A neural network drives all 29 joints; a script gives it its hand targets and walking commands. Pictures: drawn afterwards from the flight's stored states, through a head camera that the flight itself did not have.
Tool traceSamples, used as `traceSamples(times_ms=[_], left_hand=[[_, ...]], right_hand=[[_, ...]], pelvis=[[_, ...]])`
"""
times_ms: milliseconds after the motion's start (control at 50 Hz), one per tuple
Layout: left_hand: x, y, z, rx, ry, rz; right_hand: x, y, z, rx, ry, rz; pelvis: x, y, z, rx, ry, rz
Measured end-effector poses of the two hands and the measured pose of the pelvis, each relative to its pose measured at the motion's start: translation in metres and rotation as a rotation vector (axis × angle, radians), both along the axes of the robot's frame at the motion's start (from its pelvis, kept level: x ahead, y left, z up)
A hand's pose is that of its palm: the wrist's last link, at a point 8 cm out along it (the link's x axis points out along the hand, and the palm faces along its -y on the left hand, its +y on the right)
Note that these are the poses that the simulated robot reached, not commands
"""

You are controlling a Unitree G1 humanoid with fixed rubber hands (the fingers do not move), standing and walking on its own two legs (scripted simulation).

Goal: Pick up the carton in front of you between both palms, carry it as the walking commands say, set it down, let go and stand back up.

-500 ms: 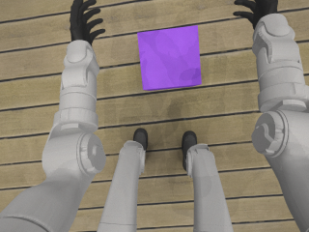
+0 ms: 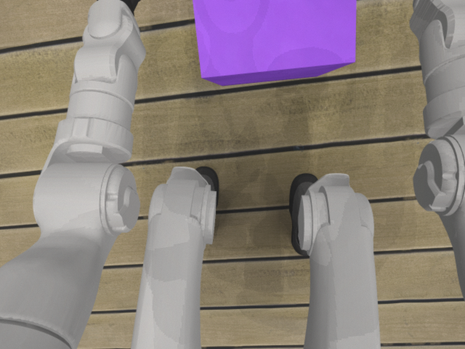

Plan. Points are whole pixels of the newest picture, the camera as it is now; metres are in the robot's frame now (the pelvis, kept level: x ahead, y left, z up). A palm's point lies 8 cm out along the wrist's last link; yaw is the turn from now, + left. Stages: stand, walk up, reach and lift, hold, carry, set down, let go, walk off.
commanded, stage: reach and lift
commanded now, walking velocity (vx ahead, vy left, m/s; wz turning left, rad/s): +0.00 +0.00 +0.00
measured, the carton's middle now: (268, 16) +0.55 -0.02 -0.30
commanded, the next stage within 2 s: none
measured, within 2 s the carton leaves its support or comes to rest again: leaves its support in 1.14 s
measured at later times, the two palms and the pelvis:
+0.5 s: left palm (153, 10) +0.55 +0.16 -0.23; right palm out of the picture +0.57 -0.20 -0.23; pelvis +0.00 +0.00 -0.06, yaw +0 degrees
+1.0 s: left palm (165, 9) +0.55 +0.14 -0.23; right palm out of the picture +0.56 -0.17 -0.23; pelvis +0.00 +0.00 -0.06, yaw +0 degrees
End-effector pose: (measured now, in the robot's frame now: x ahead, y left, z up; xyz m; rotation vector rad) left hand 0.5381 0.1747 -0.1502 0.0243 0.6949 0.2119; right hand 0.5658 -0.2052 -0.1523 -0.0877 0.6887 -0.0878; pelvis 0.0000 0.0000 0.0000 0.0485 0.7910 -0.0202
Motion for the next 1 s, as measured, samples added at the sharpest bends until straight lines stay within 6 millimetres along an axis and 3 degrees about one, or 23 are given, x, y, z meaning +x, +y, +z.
traceSamples(times_ms=[200, 300, 440, 640, 780, 1000], left_hand=[[0.0, -0.007, -0.067, -0.014, 0.055, -0.02], [0.002, -0.007, -0.085, -0.008, 0.055, -0.025], [0.012, -0.015, -0.084, -0.013, 0.023, -0.05], [0.005, -0.02, -0.078, -0.019, 0.034, -0.051], [0.007, -0.04, -0.077, -0.042, 0.031, -0.077], [0.01, -0.039, -0.077, -0.059, 0.055, -0.069]], right_hand=[[-0.002, 0.005, -0.067, 0.008, 0.051, 0.004], [-0.002, 0.006, -0.086, 0.008, 0.049, 0.001], [0.001, 0.005, -0.085, 0.007, 0.017, -0.008], [-0.005, 0.014, -0.078, 0.019, 0.028, 0.002], [-0.004, 0.035, -0.077, 0.037, 0.031, 0.032], [-0.003, 0.034, -0.076, 0.044, 0.058, 0.047]], pelvis=[[-0.007, -0.002, -0.04, -0.001, -0.094, 0.007], [-0.001, -0.003, -0.05, -0.003, -0.13, 0.006], [0.005, -0.002, -0.059, -0.007, -0.134, 0.008], [-0.001, -0.001, -0.057, -0.006, -0.129, 0.007], [-0.007, 0.0, -0.053, -0.009, -0.148, 0.008], [-0.004, -0.001, -0.059, -0.01, -0.166, 0.008]])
